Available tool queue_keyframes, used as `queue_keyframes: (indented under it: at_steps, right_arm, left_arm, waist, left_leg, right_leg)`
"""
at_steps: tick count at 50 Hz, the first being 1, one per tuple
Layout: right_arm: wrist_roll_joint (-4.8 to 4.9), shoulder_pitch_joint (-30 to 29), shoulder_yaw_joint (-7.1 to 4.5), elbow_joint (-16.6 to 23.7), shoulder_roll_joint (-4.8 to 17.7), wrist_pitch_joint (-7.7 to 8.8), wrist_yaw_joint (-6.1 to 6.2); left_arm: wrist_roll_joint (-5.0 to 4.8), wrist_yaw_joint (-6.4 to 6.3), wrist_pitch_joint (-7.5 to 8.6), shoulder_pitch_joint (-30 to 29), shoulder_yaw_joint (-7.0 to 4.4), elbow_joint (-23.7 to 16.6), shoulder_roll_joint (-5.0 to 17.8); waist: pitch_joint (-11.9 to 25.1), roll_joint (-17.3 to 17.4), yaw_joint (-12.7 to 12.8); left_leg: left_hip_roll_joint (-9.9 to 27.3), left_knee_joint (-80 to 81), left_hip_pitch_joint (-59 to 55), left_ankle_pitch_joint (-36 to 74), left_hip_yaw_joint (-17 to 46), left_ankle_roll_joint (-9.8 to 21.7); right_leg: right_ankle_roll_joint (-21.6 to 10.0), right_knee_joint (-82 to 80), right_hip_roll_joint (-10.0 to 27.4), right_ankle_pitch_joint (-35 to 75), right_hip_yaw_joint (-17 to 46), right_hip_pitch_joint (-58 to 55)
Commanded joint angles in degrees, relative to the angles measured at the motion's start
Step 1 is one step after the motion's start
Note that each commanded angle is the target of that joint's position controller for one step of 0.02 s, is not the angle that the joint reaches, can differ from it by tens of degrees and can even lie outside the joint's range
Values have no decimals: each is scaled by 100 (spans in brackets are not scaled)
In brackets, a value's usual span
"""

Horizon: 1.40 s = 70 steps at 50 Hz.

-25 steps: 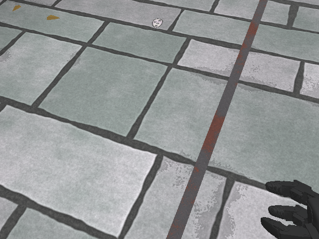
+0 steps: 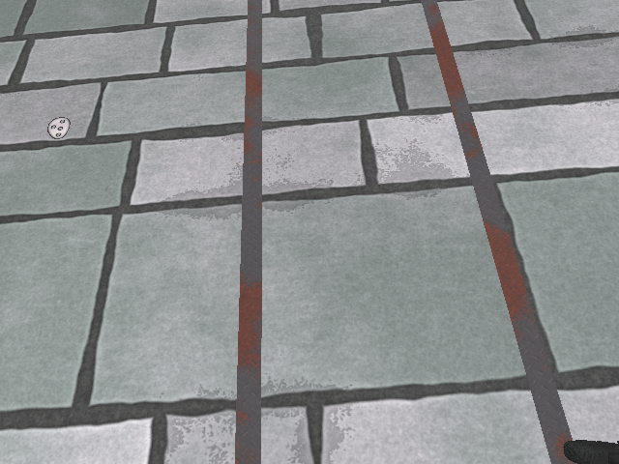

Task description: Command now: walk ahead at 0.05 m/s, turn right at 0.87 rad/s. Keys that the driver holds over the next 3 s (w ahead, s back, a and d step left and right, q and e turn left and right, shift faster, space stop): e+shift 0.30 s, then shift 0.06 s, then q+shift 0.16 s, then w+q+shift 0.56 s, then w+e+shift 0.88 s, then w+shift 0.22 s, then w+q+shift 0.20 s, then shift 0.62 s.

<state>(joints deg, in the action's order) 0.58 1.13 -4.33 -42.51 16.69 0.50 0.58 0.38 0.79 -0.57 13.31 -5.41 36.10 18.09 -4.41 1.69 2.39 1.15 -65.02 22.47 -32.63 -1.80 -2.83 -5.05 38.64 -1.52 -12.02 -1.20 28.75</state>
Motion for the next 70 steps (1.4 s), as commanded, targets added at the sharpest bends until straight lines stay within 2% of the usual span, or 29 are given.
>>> queue_keyframes:
  at_steps: [1, 8, 19, 20, 22, 23, 24, 26, 28, 32, 34, 35, 36, 37, 38, 39, 42, 48, 50, 52, 53, 54, 55, 56, 57, 58, 60, 65, 70]
  right_arm:
    - [-62, -164, -122, 500, 564, 77, 78]
    - [-27, -166, -86, 274, 341, 20, 55]
    - [-44, 422, -200, 54, 659, 216, -99]
    - [-102, 499, -194, 41, 679, 221, -120]
    - [-385, 100, -107, 204, 924, 161, -94]
    - [-408, -121, 0, 330, 574, 208, -82]
    - [-280, -299, 101, 368, 332, 216, -84]
    - [-18, -110, 14, 312, 659, 116, -60]
    - [99, 634, -157, 192, 1229, -46, 19]
    - [195, 779, -183, 370, 1098, -151, 91]
    - [205, 353, -99, 689, 661, -62, 94]
    - [279, 401, 20, 856, 179, 48, 40]
    - [308, 156, 6, 1100, 411, 190, -18]
    - [306, 194, -22, 1074, 555, 239, -77]
    - [-388, -95, -144, 988, 791, 56, -260]
    - [-436, 65, -159, 1012, 710, -43, -393]
    - [-299, 139, -79, 1071, 561, -154, -647]
    - [-289, -743, 107, 1433, 467, -185, -795]
    - [-273, -547, 149, 1396, 419, -192, -709]
    - [-194, 906, -1, 1058, 721, -142, -525]
    - [-219, 2367, -181, 623, 1045, -97, -436]
    - [-255, 2531, -389, 409, 1731, -112, -318]
    - [-180, 2408, -454, 616, 2229, -133, -271]
    - [-173, 2488, -416, 562, 1931, -142, -244]
    - [-276, 2344, -356, 414, 1729, -92, -160]
    - [-314, 2041, -244, 395, 1353, 15, -124]
    - [-297, 1542, -57, 391, 911, 211, -125]
    - [-188, 2011, 44, -19, 619, 577, -238]
    - [-113, 2168, 206, -205, 409, 731, -138]
  left_arm:
    - [-176, -71, 160, 163, -269, -538, 1005]
    - [-105, -410, -107, -109, -299, -890, 999]
    - [-112, -269, -259, -596, -178, -1122, 822]
    - [-103, -252, -249, -461, -103, -1062, 663]
    - [8, -238, -186, -73, 39, -1070, 340]
    - [77, -254, -112, -53, -10, -992, 568]
    - [99, -232, -93, -72, -32, -849, 684]
    - [174, -218, -29, -433, -11, -795, 504]
    - [62, -173, 78, -634, 55, -807, 338]
    - [-178, -158, 349, -279, 14, -528, 264]
    - [-107, -245, 433, 793, -118, -129, 594]
    - [-30, -275, 437, 1002, -179, -46, 859]
    - [39, -245, 480, 702, -221, -79, 928]
    - [22, -282, 538, 431, -136, -160, 606]
    - [379, -247, 476, 501, -39, -86, 574]
    - [364, -229, 474, 488, -40, -27, 618]
    - [215, -172, 581, 678, -13, 185, 676]
    - [218, -146, 650, 988, -5, 610, 764]
    - [206, -161, 623, 1055, -11, 748, 922]
    - [209, -153, 501, 1120, -79, 825, 1308]
    - [172, -142, 481, 884, -74, 698, 1373]
    - [220, -43, 514, 1119, 118, 501, 658]
    - [178, 44, 645, 877, 261, -20, 282]
    - [205, 31, 691, -6, 192, -102, 737]
    - [56, -1, 704, 57, 230, -56, 645]
    - [79, -15, 677, 216, 295, 124, 537]
    - [149, 81, 434, 813, 354, 439, 348]
    - [-58, 180, 192, -152, 334, 465, 180]
    - [-24, 341, 356, -842, 466, 352, -70]
  waist:
    - [1227, -376, -138]
    - [1279, -591, -238]
    - [1267, -1157, -244]
    - [1287, -937, -232]
    - [777, 1294, 232]
    - [695, 1263, 183]
    - [654, 834, 197]
    - [567, 599, -29]
    - [643, 610, -296]
    - [375, 960, -54]
    - [718, 535, 441]
    - [916, -876, 416]
    - [357, -1348, 330]
    - [97, -1181, 194]
    - [9, -715, 303]
    - [-59, -823, 180]
    - [-158, -895, 91]
    - [-570, -777, 234]
    - [-332, -815, 38]
    - [748, -1027, -766]
    - [1503, -834, -1507]
    - [1811, 455, -1200]
    - [2554, 1475, -946]
    - [2104, 352, -1270]
    - [1308, 191, -955]
    - [802, -303, -632]
    - [500, -80, -87]
    - [-570, -44, -300]
    - [-364, -65, -352]
  left_leg:
    - [-79, -655, 1868, 468, 951, 201]
    - [-486, 1386, 1005, 1339, 997, -104]
    - [-347, 3705, -563, 2133, 849, 133]
    - [-120, 4188, -1029, 2721, 924, 274]
    - [1463, 5075, -845, 3327, 3117, 1468]
    - [1769, 5177, -402, 2907, 3784, 1885]
    - [1465, 5044, -442, 2567, 3295, 1692]
    - [858, 4805, -894, 2275, 2825, 1254]
    - [528, 5045, -1026, 558, 2919, 1233]
    - [127, 5265, -325, -572, 3097, 1129]
    - [-392, 4190, 1421, 59, 2372, 488]
    - [-756, 2399, 2613, 375, 1284, 318]
    - [-99, 1478, 3403, 577, 1113, 362]
    - [196, 852, 3550, 947, 1031, 354]
    - [26, 588, 3397, 1198, 701, 355]
    - [39, 185, 3389, 1401, 590, 331]
    - [291, -413, 3322, 1816, 479, 354]
    - [395, 1302, 2343, 2197, -375, 699]
    - [-37, 1787, 1348, 1699, -894, 1065]
    - [-804, 1727, -469, 946, -1170, 1389]
    - [-955, 2176, -2463, 1186, -758, 1577]
    - [-9, 2854, -4114, -23, 1051, 1759]
    - [1449, 4585, -4622, -1593, 4656, 2273]
    - [1415, 5066, -4259, -1301, 4674, 1976]
    - [1546, 5028, -3480, -514, 4040, 1875]
    - [1345, 4947, -2432, 276, 3285, 1670]
    - [1016, 5190, -1018, 813, 2186, 1485]
    - [498, 6041, -914, 2962, 372, 686]
    - [359, 6194, -1686, 6499, -888, 324]
  right_leg:
    - [-1107, -2092, 1577, 557, 3257, -2422]
    - [-707, -1949, 874, 762, 2747, -1924]
    - [-404, -1207, 534, 867, 3256, -1661]
    - [-238, -961, 360, 584, 3038, -1490]
    - [463, 515, -892, -2235, 1575, -665]
    - [775, 1231, -440, -2271, 1740, -823]
    - [926, 1215, -162, -1875, 1614, -941]
    - [1066, 562, -7, -1431, 1163, -769]
    - [1043, 107, -280, -1439, 571, -891]
    - [554, -1984, -334, -642, 355, -2239]
    - [160, -2407, 607, -317, 791, -4556]
    - [-242, -2378, 1784, -1549, 2214, -5172]
    - [-678, -2694, 2620, -2312, 3146, -4321]
    - [-646, -2802, 2534, -2376, 2940, -4056]
    - [-500, -3053, 2288, -2531, 2543, -3644]
    - [-357, -3088, 2038, -2071, 2037, -3543]
    - [-177, -3318, 1764, -1266, 998, -3131]
    - [51, -3566, 1669, 222, -610, -2865]
    - [138, -2816, 1631, 3402, -1133, -2999]
    - [132, -516, 1771, 6649, -1262, -3028]
    - [262, 1305, 1684, 6189, -1244, -2015]
    - [488, 3392, 1054, 1429, -1114, 83]
    - [622, 4981, 184, -1624, -229, 1476]
    - [471, 5110, 436, -806, 541, 1928]
    - [394, 5010, 649, -511, 344, 2024]
    - [351, 4506, 968, -262, 318, 1599]
    - [336, 3920, 1178, -140, 468, 632]
    - [239, 2478, 752, 869, 554, 1391]
    - [-52, 612, 289, 2220, -647, 818]
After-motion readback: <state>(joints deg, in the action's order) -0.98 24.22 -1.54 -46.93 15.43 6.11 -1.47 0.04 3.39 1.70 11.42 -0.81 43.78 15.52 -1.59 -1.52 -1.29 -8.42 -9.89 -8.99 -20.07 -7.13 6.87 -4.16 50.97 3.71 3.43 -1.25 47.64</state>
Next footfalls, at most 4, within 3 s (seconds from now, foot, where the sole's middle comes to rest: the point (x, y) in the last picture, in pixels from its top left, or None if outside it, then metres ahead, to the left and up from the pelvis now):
0.42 left None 0.19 0.13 -0.75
0.68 right None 0.05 -0.08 -0.75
1.06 left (274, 441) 0.46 0.18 -0.75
1.54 right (298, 261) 0.91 0.15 -0.75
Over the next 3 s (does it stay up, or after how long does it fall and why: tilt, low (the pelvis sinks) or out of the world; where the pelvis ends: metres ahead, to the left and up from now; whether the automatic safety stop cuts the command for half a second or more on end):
stays up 1.80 -0.09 0.01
